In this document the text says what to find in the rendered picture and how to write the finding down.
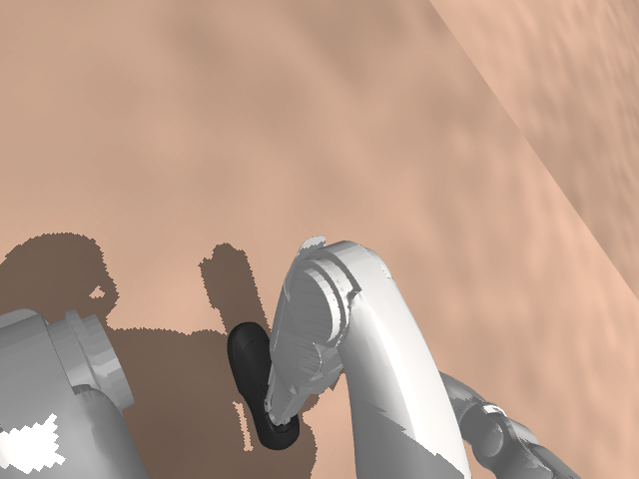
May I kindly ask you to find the right robot arm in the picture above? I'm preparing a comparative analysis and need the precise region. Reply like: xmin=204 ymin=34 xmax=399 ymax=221
xmin=459 ymin=402 xmax=582 ymax=479

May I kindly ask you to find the right robot hand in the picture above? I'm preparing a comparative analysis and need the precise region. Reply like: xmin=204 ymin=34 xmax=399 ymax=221
xmin=439 ymin=371 xmax=487 ymax=426

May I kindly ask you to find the right robot foot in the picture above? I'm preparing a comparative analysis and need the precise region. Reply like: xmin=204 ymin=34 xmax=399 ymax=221
xmin=227 ymin=322 xmax=300 ymax=450

